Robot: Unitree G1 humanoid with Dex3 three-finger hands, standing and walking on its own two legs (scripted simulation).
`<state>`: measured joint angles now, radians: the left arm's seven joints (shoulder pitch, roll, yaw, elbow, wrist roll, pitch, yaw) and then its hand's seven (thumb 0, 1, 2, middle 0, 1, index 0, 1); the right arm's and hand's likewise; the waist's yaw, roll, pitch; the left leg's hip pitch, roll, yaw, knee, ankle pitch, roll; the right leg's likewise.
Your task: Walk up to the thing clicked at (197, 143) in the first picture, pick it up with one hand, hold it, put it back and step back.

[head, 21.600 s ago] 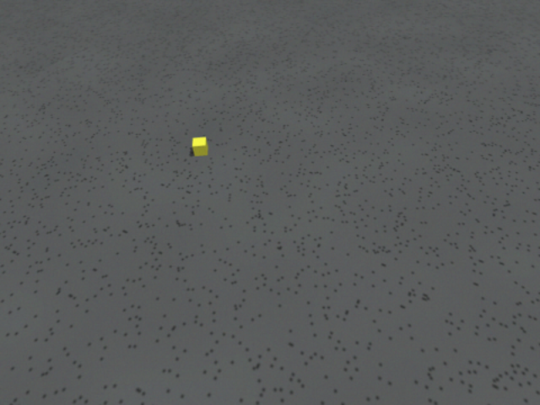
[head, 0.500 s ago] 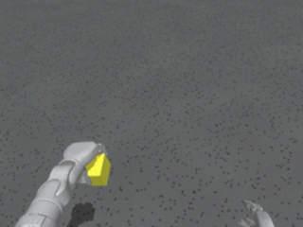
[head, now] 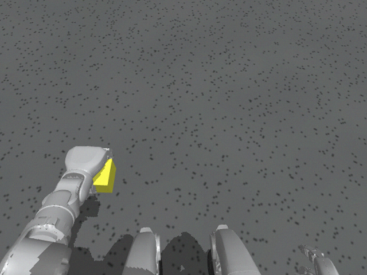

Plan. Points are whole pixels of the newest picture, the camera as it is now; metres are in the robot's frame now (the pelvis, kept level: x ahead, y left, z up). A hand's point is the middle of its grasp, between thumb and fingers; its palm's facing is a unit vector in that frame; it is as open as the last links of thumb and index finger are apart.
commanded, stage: crouch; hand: left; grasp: from above
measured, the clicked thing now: (98, 175) +0.37 +0.23 -0.15
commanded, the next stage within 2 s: lower in 1.34 s
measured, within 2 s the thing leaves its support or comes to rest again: neither
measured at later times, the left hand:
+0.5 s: hand (112, 188) +0.39 +0.24 -0.33, palm faces -0.47 +0.03 -0.88, open 9.8 cm
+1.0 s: hand (115, 189) +0.41 +0.25 -0.43, palm faces -0.47 +0.01 -0.88, open 9.8 cm
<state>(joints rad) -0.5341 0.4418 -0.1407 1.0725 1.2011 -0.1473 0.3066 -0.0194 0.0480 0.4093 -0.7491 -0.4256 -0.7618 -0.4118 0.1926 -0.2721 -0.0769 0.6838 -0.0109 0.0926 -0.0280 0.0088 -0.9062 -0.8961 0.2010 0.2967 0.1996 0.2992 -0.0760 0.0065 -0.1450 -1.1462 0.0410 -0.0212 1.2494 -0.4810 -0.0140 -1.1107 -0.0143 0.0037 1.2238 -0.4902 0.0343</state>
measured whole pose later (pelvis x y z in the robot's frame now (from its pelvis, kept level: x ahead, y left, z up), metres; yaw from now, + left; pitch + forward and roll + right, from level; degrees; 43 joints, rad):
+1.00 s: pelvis -0.04 +0.00 -0.27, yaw -5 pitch +35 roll -6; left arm -0.85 0.67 0.07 1.33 1.28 -0.24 0.35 -0.02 0.04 0.41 -0.76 -0.42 -0.78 -0.40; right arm 0.15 -0.25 -0.02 0.76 -0.12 -0.03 0.12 0.01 -0.91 -0.90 0.20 0.30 0.20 0.30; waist -0.19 0.00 -0.11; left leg -2.17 0.03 -0.12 2.21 -0.66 -0.02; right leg -2.09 0.02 -0.03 2.15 -0.68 0.05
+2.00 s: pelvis -0.04 +0.00 -0.35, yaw -7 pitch +32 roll -8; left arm -0.92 0.80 0.13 1.53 1.37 -0.31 0.50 -0.02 0.02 0.42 -0.77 -0.42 -0.79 -0.40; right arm 0.11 -0.27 0.07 0.78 -0.20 -0.05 0.15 0.00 -0.91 -0.90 0.20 0.30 0.20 0.30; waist -0.26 -0.05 -0.01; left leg -2.35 0.01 -0.18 2.47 -0.67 -0.04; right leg -2.27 0.04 -0.06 2.38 -0.68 0.06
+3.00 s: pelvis -0.04 +0.01 -0.37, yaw -11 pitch +27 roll -12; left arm -0.96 0.94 0.15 1.72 1.35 -0.31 0.61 -0.02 0.02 0.42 -0.78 -0.41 -0.80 -0.39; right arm 0.07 -0.30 0.20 0.74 -0.30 -0.16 0.22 0.00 -0.91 -0.90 0.20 0.30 0.20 0.30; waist -0.33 -0.10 0.08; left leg -2.36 0.01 -0.25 2.57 -0.71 -0.03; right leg -2.25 0.07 -0.11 2.43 -0.68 0.07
